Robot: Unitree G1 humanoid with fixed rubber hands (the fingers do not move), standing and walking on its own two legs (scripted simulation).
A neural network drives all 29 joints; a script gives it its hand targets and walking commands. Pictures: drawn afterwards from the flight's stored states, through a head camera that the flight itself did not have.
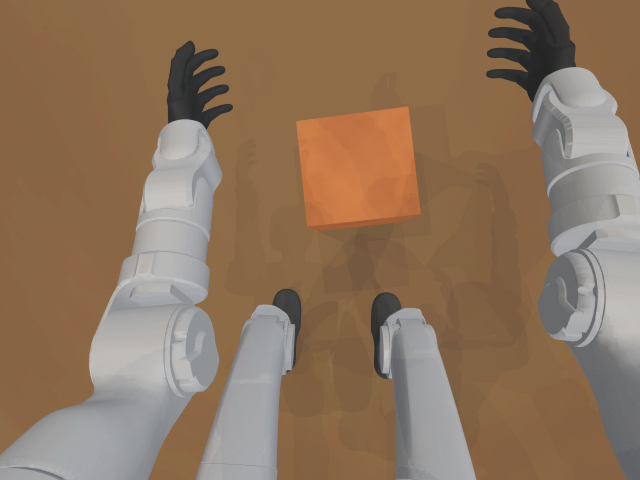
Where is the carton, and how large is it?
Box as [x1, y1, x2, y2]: [296, 107, 420, 230]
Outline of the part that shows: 408,107 296,121 307,226 316,230 397,222 420,213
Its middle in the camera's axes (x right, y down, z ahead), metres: +0.08 -0.13 +0.84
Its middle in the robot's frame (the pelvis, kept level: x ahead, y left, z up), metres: +0.49 -0.02 -0.52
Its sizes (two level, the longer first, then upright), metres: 0.210 0.200 0.250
